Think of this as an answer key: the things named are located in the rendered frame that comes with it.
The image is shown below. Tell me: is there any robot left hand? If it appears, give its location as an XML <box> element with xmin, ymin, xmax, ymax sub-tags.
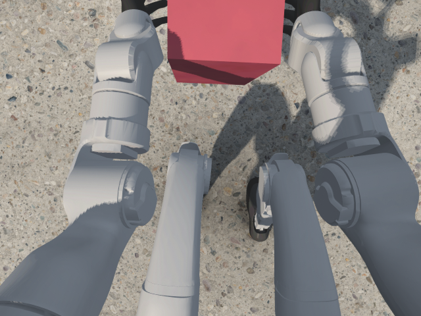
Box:
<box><xmin>121</xmin><ymin>0</ymin><xmax>168</xmax><ymax>28</ymax></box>

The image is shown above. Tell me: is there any left robot shin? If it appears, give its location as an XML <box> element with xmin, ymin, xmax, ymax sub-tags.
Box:
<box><xmin>166</xmin><ymin>142</ymin><xmax>201</xmax><ymax>178</ymax></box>

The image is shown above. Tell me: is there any right robot shin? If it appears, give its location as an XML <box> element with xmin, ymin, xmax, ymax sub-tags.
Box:
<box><xmin>255</xmin><ymin>153</ymin><xmax>306</xmax><ymax>229</ymax></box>

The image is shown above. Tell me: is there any robot shin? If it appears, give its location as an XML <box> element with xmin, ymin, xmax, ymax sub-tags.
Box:
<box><xmin>166</xmin><ymin>142</ymin><xmax>201</xmax><ymax>178</ymax></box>
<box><xmin>255</xmin><ymin>153</ymin><xmax>306</xmax><ymax>229</ymax></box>

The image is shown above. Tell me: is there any robot left forearm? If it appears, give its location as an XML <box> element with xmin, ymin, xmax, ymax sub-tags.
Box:
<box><xmin>63</xmin><ymin>9</ymin><xmax>164</xmax><ymax>212</ymax></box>

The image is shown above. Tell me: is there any carton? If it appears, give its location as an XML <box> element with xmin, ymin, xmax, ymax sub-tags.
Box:
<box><xmin>167</xmin><ymin>0</ymin><xmax>285</xmax><ymax>85</ymax></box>

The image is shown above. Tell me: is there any robot right upper arm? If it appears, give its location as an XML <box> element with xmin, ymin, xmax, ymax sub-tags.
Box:
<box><xmin>313</xmin><ymin>153</ymin><xmax>421</xmax><ymax>316</ymax></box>

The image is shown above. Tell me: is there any robot right hand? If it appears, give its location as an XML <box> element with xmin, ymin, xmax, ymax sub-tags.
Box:
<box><xmin>283</xmin><ymin>0</ymin><xmax>321</xmax><ymax>36</ymax></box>

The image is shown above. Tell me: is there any robot left upper arm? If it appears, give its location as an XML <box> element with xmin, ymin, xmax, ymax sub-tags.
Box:
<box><xmin>0</xmin><ymin>160</ymin><xmax>157</xmax><ymax>316</ymax></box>

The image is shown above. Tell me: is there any robot right forearm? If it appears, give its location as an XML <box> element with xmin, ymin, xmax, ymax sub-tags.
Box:
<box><xmin>287</xmin><ymin>11</ymin><xmax>419</xmax><ymax>200</ymax></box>

